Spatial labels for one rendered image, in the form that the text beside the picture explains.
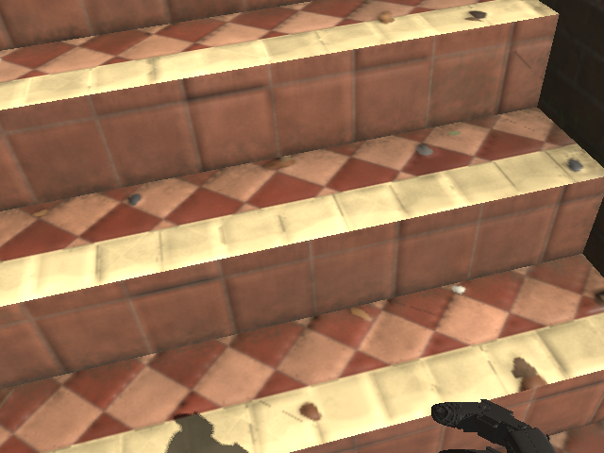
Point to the right robot hand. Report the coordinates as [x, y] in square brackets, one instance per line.
[493, 423]

